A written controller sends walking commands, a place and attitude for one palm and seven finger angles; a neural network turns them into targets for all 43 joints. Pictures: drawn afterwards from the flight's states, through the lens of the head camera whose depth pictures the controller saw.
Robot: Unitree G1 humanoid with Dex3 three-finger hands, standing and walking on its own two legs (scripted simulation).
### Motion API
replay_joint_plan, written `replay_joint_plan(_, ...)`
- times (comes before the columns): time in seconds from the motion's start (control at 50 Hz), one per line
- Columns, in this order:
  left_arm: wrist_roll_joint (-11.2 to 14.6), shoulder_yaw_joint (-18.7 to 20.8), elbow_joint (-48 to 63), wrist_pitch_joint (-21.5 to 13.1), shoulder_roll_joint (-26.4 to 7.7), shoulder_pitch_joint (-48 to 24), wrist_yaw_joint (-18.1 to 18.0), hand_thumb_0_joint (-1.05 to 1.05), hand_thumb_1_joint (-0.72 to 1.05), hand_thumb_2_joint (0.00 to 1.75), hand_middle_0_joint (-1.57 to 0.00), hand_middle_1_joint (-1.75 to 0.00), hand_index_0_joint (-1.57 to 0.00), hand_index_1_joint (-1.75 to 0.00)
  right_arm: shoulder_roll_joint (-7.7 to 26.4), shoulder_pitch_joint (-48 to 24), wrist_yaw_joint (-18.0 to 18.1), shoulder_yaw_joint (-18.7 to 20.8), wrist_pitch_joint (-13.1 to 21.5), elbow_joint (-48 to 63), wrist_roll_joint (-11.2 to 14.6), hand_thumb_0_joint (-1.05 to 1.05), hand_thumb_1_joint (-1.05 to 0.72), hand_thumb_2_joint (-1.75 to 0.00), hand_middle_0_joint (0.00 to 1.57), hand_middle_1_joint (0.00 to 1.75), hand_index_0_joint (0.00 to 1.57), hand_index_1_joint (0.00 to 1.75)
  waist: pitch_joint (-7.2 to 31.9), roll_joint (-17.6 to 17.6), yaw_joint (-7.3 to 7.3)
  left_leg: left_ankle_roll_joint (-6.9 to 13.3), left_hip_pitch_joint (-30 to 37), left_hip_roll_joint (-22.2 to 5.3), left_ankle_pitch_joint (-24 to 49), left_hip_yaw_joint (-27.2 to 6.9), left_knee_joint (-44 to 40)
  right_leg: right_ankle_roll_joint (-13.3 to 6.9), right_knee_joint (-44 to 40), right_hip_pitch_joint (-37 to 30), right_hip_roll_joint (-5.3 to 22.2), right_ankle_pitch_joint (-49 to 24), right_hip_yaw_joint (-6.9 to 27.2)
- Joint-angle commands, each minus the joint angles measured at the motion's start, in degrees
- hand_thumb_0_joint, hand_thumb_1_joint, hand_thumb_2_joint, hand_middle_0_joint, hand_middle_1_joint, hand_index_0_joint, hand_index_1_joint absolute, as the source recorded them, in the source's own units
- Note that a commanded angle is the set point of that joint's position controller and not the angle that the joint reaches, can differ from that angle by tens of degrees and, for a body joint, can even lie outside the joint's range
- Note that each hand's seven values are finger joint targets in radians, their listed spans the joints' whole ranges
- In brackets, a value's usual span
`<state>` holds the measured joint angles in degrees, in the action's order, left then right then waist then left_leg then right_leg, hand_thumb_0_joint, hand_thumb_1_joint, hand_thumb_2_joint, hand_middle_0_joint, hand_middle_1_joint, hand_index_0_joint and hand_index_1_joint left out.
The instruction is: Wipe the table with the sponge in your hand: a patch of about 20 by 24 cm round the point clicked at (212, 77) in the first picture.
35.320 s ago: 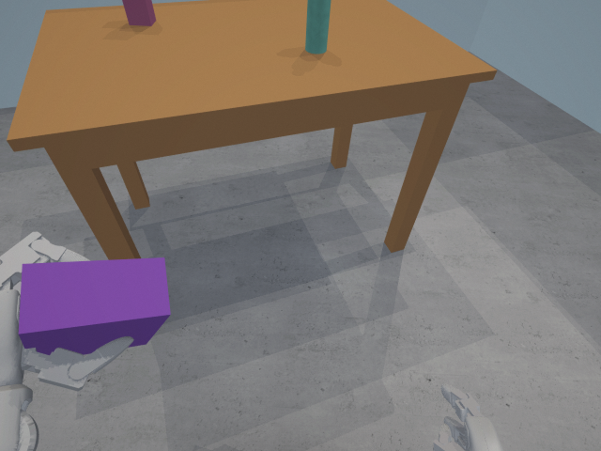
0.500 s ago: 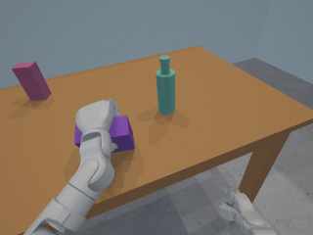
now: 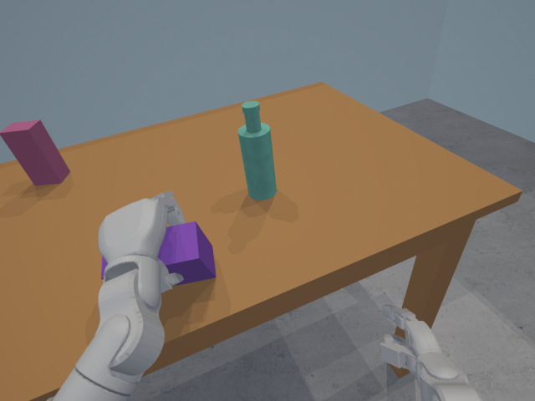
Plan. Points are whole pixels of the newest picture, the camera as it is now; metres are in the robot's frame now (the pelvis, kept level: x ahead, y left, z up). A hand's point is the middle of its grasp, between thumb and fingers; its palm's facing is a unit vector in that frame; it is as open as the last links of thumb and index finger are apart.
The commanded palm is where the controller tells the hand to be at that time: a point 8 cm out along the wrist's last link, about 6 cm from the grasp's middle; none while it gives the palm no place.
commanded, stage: slide back across to the middle lane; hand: left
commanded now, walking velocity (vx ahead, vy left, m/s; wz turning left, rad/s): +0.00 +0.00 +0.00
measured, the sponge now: (167, 263) +0.29 +0.20 +0.10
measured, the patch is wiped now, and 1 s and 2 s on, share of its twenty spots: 1.00 1.00 1.00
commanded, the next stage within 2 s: wipe forward along the middle lane in 0.64 s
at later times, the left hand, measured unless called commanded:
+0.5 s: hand (126, 261) +0.24 +0.21 +0.17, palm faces +0.26 -0.30 -0.92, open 9.7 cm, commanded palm +0.19 +0.23 +0.22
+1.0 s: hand (97, 259) +0.25 +0.27 +0.16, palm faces +0.20 -0.18 -0.96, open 9.7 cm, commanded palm +0.21 +0.26 +0.21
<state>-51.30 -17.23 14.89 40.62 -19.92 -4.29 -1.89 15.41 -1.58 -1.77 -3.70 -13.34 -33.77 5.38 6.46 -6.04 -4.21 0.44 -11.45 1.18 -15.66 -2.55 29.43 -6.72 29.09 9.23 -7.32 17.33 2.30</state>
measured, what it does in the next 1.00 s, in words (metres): stands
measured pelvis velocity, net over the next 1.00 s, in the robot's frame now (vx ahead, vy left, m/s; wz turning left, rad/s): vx -0.03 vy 0.03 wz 0.01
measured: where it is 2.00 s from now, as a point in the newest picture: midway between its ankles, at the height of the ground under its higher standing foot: outside the picture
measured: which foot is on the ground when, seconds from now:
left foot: down 0.00-1.00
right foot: down 0.00-1.00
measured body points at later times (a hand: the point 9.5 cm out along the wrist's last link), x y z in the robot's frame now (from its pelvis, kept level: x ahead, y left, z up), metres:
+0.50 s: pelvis -0.02 +0.00 +0.00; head -0.08 -0.05 +0.44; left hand +0.22 +0.23 +0.22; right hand +0.24 -0.20 -0.05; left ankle +0.00 +0.14 -0.73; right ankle -0.02 -0.04 -0.73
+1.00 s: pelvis -0.03 +0.03 +0.00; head -0.07 -0.02 +0.45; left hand +0.23 +0.27 +0.21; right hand +0.24 -0.15 -0.05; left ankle +0.00 +0.14 -0.73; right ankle -0.02 -0.04 -0.73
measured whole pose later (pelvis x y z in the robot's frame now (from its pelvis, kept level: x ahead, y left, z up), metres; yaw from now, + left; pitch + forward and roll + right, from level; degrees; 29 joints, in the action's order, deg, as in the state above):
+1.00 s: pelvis -0.03 +0.03 +0.00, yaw +1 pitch -3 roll +0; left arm -48.8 -11.6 10.5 34.7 -25.4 -7.4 3.1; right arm 14.5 -0.9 3.7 -5.2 -6.2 -35.6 4.3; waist 3.6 -6.1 -6.4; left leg 1.2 -12.0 2.8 -12.4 -2.5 27.8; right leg -4.5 28.0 9.8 -5.5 14.7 2.1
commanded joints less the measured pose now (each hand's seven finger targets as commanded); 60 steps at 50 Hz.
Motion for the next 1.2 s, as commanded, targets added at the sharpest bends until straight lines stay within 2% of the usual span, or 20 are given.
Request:
replay_joint_plan(0.0,3.70,3.46,8.92,0.43,-3.54,-1.90,2.06,0.00,0.10,1.30,-1.20,-1.60,-1.20,-1.60,3.18,-16.73,0.30,1.61,3.27,11.85,0.20,0.00,-0.90,-0.90,0.20,0.30,0.20,0.30,4.87,11.25,-0.98,2.47,-0.67,1.04,13.69,2.41,0.23,5.71,-4.15,-4.86,6.44,-30.00,6.83)
replay_joint_plan(0.06,3.71,7.29,12.75,-0.22,-7.68,-3.35,1.41,0.00,0.10,1.30,-1.20,-1.60,-1.20,-1.60,3.37,-16.86,0.84,1.68,3.07,11.71,-0.13,0.00,-0.90,-0.90,0.20,0.30,0.20,0.30,5.54,9.18,-1.24,2.50,0.18,1.02,13.88,2.29,0.25,5.32,-4.20,-4.83,6.28,-29.09,7.96)
replay_joint_plan(0.12,4.18,8.66,13.25,-0.28,-8.11,-0.86,1.17,0.00,0.10,1.30,-1.20,-1.60,-1.20,-1.60,3.02,-16.71,1.22,1.45,2.96,11.95,-0.24,0.00,-0.90,-0.90,0.20,0.30,0.20,0.30,5.13,9.39,-1.62,2.33,0.06,1.05,14.41,2.18,0.42,5.37,-4.02,-4.74,6.47,-29.92,8.16)
replay_joint_plan(0.26,4.83,14.12,14.40,-0.85,-13.95,-3.63,0.98,0.00,0.10,1.30,-1.20,-1.60,-1.20,-1.60,3.61,-16.24,2.96,1.45,3.62,11.73,-0.71,0.00,-0.90,-0.90,0.20,0.30,0.20,0.30,3.76,7.82,-1.74,2.46,0.99,1.18,12.06,2.03,0.31,4.61,-6.48,-1.86,6.07,-19.46,10.02)
replay_joint_plan(0.3,4.56,13.05,14.58,-1.15,-12.79,-5.02,1.08,0.00,0.10,1.30,-1.20,-1.60,-1.20,-1.60,3.20,-16.33,3.33,1.38,4.20,12.27,-0.73,0.00,-0.90,-0.90,0.20,0.30,0.20,0.30,4.52,7.55,-1.78,2.49,1.23,1.37,12.39,2.17,0.63,4.52,-6.46,-1.53,6.23,-17.94,9.61)
replay_joint_plan(0.42,5.21,15.54,15.60,-1.97,-15.48,-5.19,1.47,0.00,0.10,1.30,-1.20,-1.60,-1.20,-1.60,3.39,-15.99,3.93,1.35,5.41,12.28,-0.98,0.00,-0.90,-0.90,0.20,0.30,0.20,0.30,4.23,6.31,-2.28,2.48,1.52,1.37,11.89,1.76,0.14,4.04,-7.15,-0.61,6.02,-13.65,9.39)
replay_joint_plan(0.46,5.26,18.13,16.50,-2.45,-18.80,-5.60,1.68,0.00,0.10,1.30,-1.20,-1.60,-1.20,-1.60,3.92,-16.25,4.26,1.42,5.90,12.27,-1.11,0.00,-0.90,-0.90,0.20,0.30,0.20,0.30,3.81,6.30,-2.56,2.57,1.75,1.41,11.27,1.60,0.07,3.84,-7.72,-0.05,5.99,-11.65,10.30)
replay_joint_plan(0.58,4.38,16.51,13.61,-4.02,-17.91,-9.59,2.48,0.00,0.10,1.30,-1.20,-1.60,-1.20,-1.60,3.64,-15.76,5.12,1.33,8.18,11.99,-1.02,0.00,-0.90,-0.90,0.20,0.30,0.20,0.30,2.45,4.14,-2.34,2.53,2.39,1.61,8.57,1.31,-0.71,3.43,-9.43,3.14,6.00,-2.83,9.21)
replay_joint_plan(0.62,4.11,15.88,12.49,-4.83,-16.84,-7.55,2.85,0.00,0.10,1.30,-1.20,-1.60,-1.20,-1.60,3.81,-15.15,5.05,1.46,9.06,11.55,-1.20,0.00,-0.90,-0.90,0.20,0.30,0.20,0.30,2.94,5.16,-2.34,2.59,2.80,1.54,9.35,1.15,-0.83,3.51,-9.31,2.92,5.94,-4.40,8.26)
replay_joint_plan(0.66,3.81,17.98,13.68,-5.45,-19.11,-5.56,3.09,0.00,0.10,1.30,-1.20,-1.60,-1.20,-1.60,4.21,-15.50,4.92,1.70,9.63,11.44,-1.26,0.00,-0.90,-0.90,0.20,0.30,0.20,0.30,4.02,5.81,-2.81,2.60,3.12,1.52,9.77,0.98,-1.04,3.38,-8.85,2.01,5.78,-5.22,8.53)
replay_joint_plan(0.7,3.81,16.21,14.01,-6.08,-16.83,-5.07,3.26,0.00,0.10,1.30,-1.20,-1.60,-1.20,-1.60,3.63,-15.46,4.79,1.52,10.02,11.56,-1.27,0.00,-0.90,-0.90,0.20,0.30,0.20,0.30,3.82,5.96,-2.87,2.61,3.07,1.47,9.95,1.15,-1.37,3.62,-8.71,2.16,5.88,-5.06,6.95)
replay_joint_plan(0.82,2.40,14.35,7.96,-6.95,-15.93,-13.49,2.79,0.00,0.10,1.30,-1.20,-1.60,-1.20,-1.60,4.09,-14.27,5.81,1.23,10.61,10.04,-1.35,0.00,-0.90,-0.90,0.20,0.30,0.20,0.30,0.98,6.15,-1.78,2.31,3.20,1.21,6.23,0.84,-3.45,3.28,-10.13,5.14,5.31,0.05,5.27)
replay_joint_plan(0.86,1.37,16.12,6.07,-6.74,-18.88,-17.00,2.60,0.00,0.10,1.30,-1.20,-1.60,-1.20,-1.60,4.62,-14.49,6.14,1.11,10.72,9.26,-1.19,0.00,-0.90,-0.90,0.20,0.30,0.20,0.30,0.86,5.86,-1.63,2.04,3.14,1.19,4.73,0.59,-4.32,2.78,-10.30,5.35,4.99,1.78,6.00)
replay_joint_plan(0.88,1.12,12.89,5.29,-6.59,-15.21,-19.45,2.77,0.00,0.10,1.30,-1.20,-1.60,-1.20,-1.60,3.96,-14.78,6.27,0.84,10.82,9.89,-1.10,0.00,-0.90,-0.90,0.20,0.30,0.20,0.30,1.62,6.00,-1.64,2.08,2.92,1.35,4.89,0.85,-4.46,2.92,-9.81,4.91,5.18,1.43,4.37)
replay_joint_plan(0.96,0.06,13.06,0.81,-6.03,-15.55,-19.55,2.89,0.00,0.10,1.30,-1.20,-1.60,-1.20,-1.60,4.40,-14.43,6.03,1.02,10.82,8.61,-0.88,0.00,-0.90,-0.90,0.20,0.30,0.20,0.30,3.75,5.39,-1.96,1.74,3.15,1.07,5.45,0.50,-5.50,2.58,-8.79,3.42,4.75,-0.97,3.55)
replay_joint_plan(1.02,-0.17,9.86,0.01,-5.46,-11.64,-19.29,3.35,0.00,0.10,1.30,-1.20,-1.60,-1.20,-1.60,4.22,-14.30,5.33,0.89,10.67,8.83,-0.98,0.00,-0.90,-0.90,0.20,0.30,0.20,0.30,6.58,5.19,-2.12,1.86,3.37,0.96,9.47,0.41,-5.32,2.76,-7.32,0.89,4.93,-7.17,1.16)
replay_joint_plan(1.06,-0.83,12.04,-0.82,-4.76,-14.12,-18.28,3.58,0.00,0.10,1.30,-1.20,-1.60,-1.20,-1.60,4.75,-14.45,5.12,1.08,10.30,8.51,-0.97,0.00,-0.90,-0.90,0.20,0.30,0.20,0.30,6.43,5.60,-2.24,1.80,3.11,0.81,10.04,0.19,-5.25,2.44,-7.13,0.50,4.61,-8.39,2.38)
replay_joint_plan(1.08,-0.82,9.73,-0.72,-4.57,-11.56,-20.30,3.82,0.00,0.10,1.30,-1.20,-1.60,-1.20,-1.60,4.40,-14.29,5.02,0.80,10.24,8.84,-0.98,0.00,-0.90,-0.90,0.20,0.30,0.20,0.30,6.84,6.44,-1.80,1.92,2.85,1.01,10.83,0.37,-4.92,2.66,-6.74,0.14,4.89,-9.89,1.23)
replay_joint_plan(1.16,-2.01,11.50,-5.31,-3.90,-14.66,-23.04,4.32,0.00,0.10,1.30,-1.20,-1.60,-1.20,-1.60,5.11,-13.88,5.44,0.80,9.67,7.80,-1.00,0.00,-0.90,-0.90,0.20,0.30,0.20,0.30,3.34,8.49,-1.17,1.93,2.02,0.63,8.45,-0.03,-5.62,2.60,-7.67,2.44,4.62,-7.07,1.84)
replay_joint_plan(1.18,-2.26,9.96,-5.87,-3.82,-13.37,-24.80,4.54,0.00,0.10,1.30,-1.20,-1.60,-1.20,-1.60,4.91,-13.85,5.65,0.59,9.72,7.89,-0.95,0.00,-0.90,-0.90,0.20,0.30,0.20,0.30,3.90,7.75,-1.06,1.99,1.83,0.81,8.43,0.28,-5.45,2.78,-7.57,2.20,5.06,-6.89,1.19)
